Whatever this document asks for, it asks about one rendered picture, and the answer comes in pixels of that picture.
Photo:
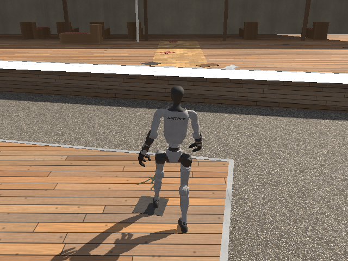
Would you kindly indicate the right robot forearm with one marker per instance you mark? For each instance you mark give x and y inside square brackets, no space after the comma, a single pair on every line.
[199,141]

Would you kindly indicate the right robot hand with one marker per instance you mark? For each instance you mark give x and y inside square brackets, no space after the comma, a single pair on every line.
[194,145]

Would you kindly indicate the right robot upper arm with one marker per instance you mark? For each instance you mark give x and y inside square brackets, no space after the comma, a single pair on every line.
[195,124]

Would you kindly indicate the humanoid robot torso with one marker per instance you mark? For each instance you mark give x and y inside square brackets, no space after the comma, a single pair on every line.
[175,131]

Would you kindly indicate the robot right foot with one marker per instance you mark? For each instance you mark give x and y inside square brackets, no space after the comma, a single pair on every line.
[184,227]

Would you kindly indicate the left robot hand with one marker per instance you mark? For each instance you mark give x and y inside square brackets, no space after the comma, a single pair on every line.
[141,158]

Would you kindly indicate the left robot upper arm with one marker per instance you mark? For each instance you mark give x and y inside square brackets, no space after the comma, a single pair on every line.
[155,123]

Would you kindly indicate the left robot forearm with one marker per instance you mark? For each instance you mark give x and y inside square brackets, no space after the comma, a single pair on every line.
[147,144]

